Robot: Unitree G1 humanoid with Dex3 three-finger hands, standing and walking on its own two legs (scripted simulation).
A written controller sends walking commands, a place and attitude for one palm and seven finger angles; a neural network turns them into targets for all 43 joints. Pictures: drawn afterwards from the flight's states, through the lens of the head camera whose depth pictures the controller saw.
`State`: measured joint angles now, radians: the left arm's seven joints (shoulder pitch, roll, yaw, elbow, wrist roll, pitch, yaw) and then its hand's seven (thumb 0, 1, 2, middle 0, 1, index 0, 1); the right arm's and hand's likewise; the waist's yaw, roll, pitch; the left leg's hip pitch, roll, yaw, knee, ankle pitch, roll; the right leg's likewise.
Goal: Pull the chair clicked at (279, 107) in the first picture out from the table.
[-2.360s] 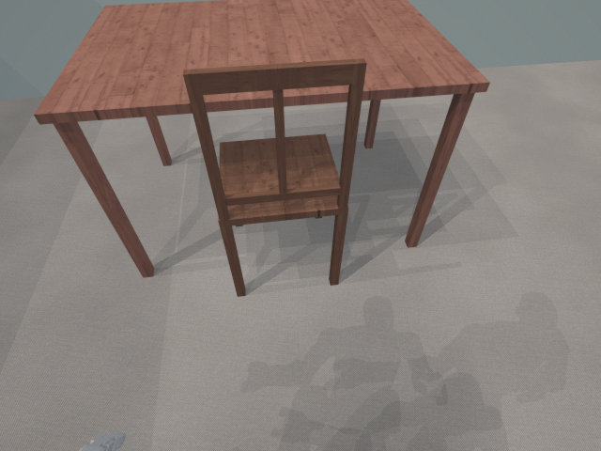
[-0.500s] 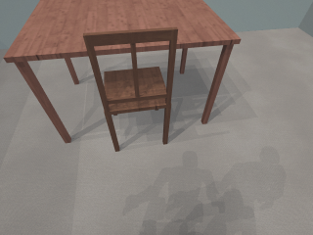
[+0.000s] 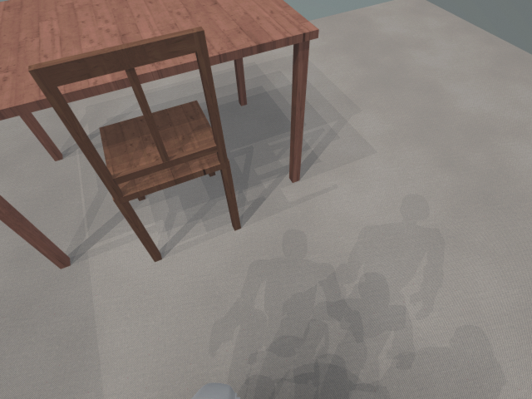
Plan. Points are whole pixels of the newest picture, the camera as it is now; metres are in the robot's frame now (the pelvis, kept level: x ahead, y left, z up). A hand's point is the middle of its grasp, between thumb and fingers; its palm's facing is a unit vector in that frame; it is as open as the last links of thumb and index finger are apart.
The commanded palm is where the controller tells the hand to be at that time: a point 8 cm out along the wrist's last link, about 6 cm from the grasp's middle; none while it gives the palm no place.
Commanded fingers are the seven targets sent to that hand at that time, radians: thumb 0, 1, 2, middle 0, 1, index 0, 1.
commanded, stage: walk to a spot facing it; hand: left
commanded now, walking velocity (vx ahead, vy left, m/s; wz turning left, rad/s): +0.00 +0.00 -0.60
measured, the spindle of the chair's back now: (149, 119) +0.78 +0.41 -0.09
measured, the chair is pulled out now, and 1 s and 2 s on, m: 0.00 0.00 0.00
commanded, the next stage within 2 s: none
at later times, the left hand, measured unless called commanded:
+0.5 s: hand out of the picture +0.10 +0.26 -0.17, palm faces -0.25 -0.95 -0.20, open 7.4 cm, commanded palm none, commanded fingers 0.00 0.90 0.90 -0.20 -0.30 -0.20 -0.30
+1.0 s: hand (218, 381) +0.17 +0.11 -0.16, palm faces -0.55 -0.81 -0.21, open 7.4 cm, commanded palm none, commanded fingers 0.00 0.90 0.90 -0.20 -0.30 -0.20 -0.30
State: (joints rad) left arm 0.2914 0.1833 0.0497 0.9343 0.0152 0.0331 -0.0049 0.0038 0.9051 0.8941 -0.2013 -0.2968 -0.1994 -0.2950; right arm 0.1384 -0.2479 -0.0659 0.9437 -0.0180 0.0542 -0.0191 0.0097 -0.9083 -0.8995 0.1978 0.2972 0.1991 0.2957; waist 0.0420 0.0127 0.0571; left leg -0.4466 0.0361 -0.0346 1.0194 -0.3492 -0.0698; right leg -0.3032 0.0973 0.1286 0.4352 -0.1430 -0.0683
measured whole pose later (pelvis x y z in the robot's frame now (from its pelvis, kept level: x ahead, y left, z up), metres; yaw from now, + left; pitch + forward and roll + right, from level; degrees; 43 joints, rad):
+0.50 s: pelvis -0.02 +0.07 +0.00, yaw -19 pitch -1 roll -1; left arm 0.23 0.29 0.10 0.94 0.03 0.09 -0.04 0.00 0.91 0.90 -0.19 -0.30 -0.19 -0.29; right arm 0.27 -0.17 -0.01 0.91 -0.02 -0.01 -0.04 0.01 -0.90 -0.90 0.20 0.30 0.20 0.30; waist 0.02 -0.06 0.03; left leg -0.14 0.04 0.14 0.43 -0.28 0.04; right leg -0.52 -0.03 0.04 1.10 -0.34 0.10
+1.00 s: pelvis +0.03 -0.03 +0.00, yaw -36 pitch +0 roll +0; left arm 0.32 0.18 0.04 0.98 0.02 -0.04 -0.02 0.00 0.91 0.89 -0.20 -0.30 -0.20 -0.29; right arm 0.26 -0.24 -0.07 0.96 -0.03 0.01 0.02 0.01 -0.91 -0.90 0.20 0.30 0.20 0.30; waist -0.02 0.03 0.01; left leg -0.57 0.15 0.06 1.04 -0.24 -0.08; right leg -0.08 0.04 0.01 0.37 -0.29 -0.04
